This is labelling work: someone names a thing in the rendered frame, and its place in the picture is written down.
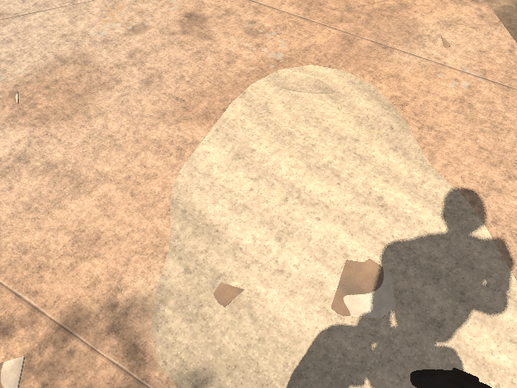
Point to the right robot hand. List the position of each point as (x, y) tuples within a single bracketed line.
[(455, 378)]

